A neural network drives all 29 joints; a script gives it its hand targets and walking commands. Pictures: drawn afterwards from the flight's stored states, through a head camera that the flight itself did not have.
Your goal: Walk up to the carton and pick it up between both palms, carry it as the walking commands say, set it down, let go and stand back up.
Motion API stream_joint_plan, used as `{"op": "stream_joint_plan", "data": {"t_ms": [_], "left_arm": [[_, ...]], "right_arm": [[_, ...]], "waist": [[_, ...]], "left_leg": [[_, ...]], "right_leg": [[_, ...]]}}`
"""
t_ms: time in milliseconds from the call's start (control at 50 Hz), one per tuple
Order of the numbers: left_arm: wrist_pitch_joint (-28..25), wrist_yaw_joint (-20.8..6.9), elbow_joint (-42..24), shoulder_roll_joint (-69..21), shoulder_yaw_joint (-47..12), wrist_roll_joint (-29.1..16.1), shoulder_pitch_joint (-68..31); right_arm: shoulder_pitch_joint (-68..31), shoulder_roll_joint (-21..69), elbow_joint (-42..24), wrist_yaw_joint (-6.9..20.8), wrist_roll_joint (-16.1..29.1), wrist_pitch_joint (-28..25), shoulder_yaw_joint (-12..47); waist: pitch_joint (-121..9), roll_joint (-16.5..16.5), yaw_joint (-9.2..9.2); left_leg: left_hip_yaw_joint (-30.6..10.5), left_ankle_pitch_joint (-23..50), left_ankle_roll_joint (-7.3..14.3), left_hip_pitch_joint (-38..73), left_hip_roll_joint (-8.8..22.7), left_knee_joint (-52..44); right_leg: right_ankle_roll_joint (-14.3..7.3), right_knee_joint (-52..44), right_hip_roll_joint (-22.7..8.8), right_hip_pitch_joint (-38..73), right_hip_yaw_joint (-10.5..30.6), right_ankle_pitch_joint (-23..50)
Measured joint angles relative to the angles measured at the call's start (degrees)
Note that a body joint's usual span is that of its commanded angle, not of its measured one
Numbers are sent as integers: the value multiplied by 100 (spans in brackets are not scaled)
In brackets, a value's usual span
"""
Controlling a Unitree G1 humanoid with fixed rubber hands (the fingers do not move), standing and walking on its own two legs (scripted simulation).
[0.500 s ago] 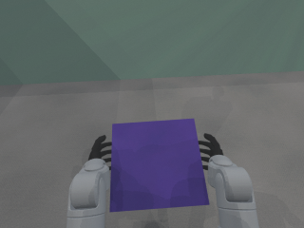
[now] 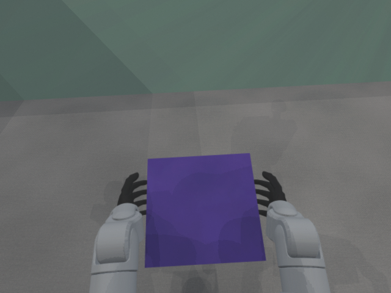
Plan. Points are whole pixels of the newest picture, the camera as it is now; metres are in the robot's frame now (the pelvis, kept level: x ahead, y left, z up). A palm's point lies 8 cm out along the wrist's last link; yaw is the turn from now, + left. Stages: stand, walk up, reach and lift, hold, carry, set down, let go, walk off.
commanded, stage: carry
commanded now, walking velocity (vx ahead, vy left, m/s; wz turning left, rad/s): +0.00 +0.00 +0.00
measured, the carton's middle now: (201, 213) +0.32 +0.00 -0.04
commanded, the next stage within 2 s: none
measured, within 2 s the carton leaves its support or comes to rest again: neither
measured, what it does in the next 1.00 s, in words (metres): stands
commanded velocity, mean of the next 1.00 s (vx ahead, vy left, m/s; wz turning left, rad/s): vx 0.00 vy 0.00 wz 0.00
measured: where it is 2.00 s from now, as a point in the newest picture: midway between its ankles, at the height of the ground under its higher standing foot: outside the picture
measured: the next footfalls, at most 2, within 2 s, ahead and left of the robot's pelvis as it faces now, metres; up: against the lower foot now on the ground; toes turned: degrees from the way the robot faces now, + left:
none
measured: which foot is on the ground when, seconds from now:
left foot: down 0.00-1.00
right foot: down 0.00-1.00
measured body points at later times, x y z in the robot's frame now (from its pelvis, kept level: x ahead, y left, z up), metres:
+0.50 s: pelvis +0.01 -0.02 +0.00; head +0.02 -0.02 +0.45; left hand +0.31 +0.12 +0.04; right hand +0.30 -0.17 +0.04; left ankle +0.06 +0.13 -0.73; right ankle +0.01 -0.11 -0.73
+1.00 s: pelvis +0.01 -0.01 +0.00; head +0.01 -0.01 +0.45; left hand +0.30 +0.14 +0.04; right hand +0.29 -0.16 +0.04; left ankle +0.06 +0.13 -0.73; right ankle +0.01 -0.11 -0.73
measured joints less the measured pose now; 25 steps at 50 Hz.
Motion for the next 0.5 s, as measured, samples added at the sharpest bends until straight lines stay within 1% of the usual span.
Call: {"op": "stream_joint_plan", "data": {"t_ms": [40, 80, 100, 140, 200, 240, 280, 300, 400, 480, 500], "left_arm": [[9, 53, -153, 18, -59, -80, 114], [10, 70, -345, 35, -120, -121, 228], [-24, 47, -342, 39, -125, -101, 250], [-119, 2, -125, 33, -93, -22, 209], [-63, 54, -294, 42, -158, -132, 284], [-122, -2, -204, 40, -137, -77, 262], [-116, 21, -199, 39, -124, -89, 266], [-137, 3, -200, 41, -110, -77, 268], [-240, -44, 18, 35, -50, -24, 230], [-193, -8, -208, 50, -115, -98, 360], [-221, -31, -189, 52, -115, -70, 357]], "right_arm": [[112, -16, -151, -68, 64, 8, 83], [204, -30, -337, -74, 146, 17, 125], [204, -30, -338, -51, 148, 1, 118], [126, -20, -95, 17, 76, -94, 57], [238, -33, -225, -61, 105, -111, 114], [236, -34, -151, -17, 65, -171, 108], [239, -33, -219, -76, 109, -104, 139], [236, -34, -230, -62, 87, -106, 156], [188, -28, -14, -22, 53, -203, 117], [272, -39, -254, -72, 124, -124, 185], [252, -37, -214, -36, 99, -161, 166]], "waist": [[11, -10, 7], [36, -21, 1], [29, -13, -8], [-15, 13, -18], [-29, 42, -1], [-51, 42, -6], [-44, 65, -24], [-28, 66, -32], [-38, 37, -74], [-6, -3, -90], [-10, -11, -94]], "left_leg": [[-14, -62, -22, 4, 24, 62], [-19, -97, -44, 23, 32, 76], [-23, -104, -51, 31, 31, 73], [-26, -112, -62, 61, 30, 61], [-34, -150, -84, 81, 53, 84], [-32, -167, -104, 98, 60, 85], [-41, -194, -123, 88, 81, 131], [-44, -210, -134, 87, 95, 156], [-92, -255, -175, 75, 138, 240], [-86, -243, -188, 72, 151, 218], [-82, -236, -187, 70, 147, 212]], "right_leg": [[-19, 25, 22, 21, -12, -43], [-35, 50, 29, 35, -16, -82], [-42, 57, 29, 41, -20, -98], [-54, 70, 28, 61, -24, -125], [-75, 90, 50, 82, -31, -165], [-89, 121, 56, 83, -30, -196], [-107, 155, 75, 80, -38, -222], [-117, 170, 88, 82, -39, -231], [-156, 215, 130, 100, -83, -268], [-161, 191, 143, 93, -76, -250], [-161, 196, 139, 84, -73, -248]]}}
